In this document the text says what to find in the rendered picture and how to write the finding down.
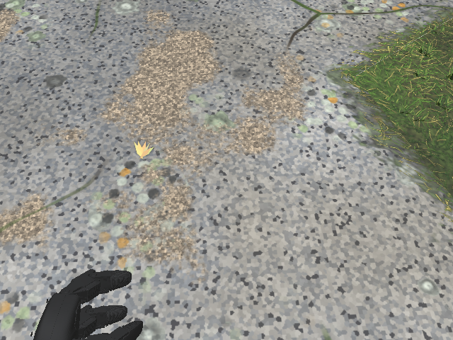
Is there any left robot hand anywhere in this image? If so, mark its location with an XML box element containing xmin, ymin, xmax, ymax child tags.
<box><xmin>30</xmin><ymin>269</ymin><xmax>143</xmax><ymax>340</ymax></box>

